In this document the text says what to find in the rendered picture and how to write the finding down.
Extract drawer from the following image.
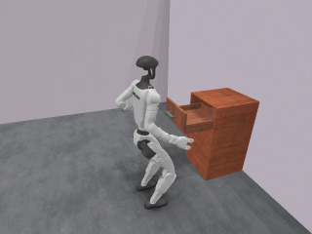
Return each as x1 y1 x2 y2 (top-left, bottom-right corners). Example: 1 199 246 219
166 97 215 135

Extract robot right hand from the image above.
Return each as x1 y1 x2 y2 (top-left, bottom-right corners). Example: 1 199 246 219
176 136 194 150

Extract robot right forearm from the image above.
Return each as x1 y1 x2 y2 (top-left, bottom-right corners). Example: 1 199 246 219
147 124 178 144

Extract robot left upper arm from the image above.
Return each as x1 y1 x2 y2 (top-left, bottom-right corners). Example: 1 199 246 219
115 80 139 109

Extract handle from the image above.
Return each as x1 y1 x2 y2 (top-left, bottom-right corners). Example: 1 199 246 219
165 111 177 120

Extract cabinet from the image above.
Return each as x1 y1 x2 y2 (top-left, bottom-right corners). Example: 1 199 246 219
185 88 260 181

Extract robot right thigh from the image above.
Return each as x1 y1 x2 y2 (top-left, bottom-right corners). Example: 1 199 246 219
140 141 176 178

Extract robot left foot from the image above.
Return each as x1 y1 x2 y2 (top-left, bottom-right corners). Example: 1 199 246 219
136 180 157 192

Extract robot right upper arm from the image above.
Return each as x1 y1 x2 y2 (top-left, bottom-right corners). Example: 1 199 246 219
143 90 161 133

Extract robot left forearm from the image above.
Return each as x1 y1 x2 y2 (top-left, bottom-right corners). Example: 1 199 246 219
123 101 134 111

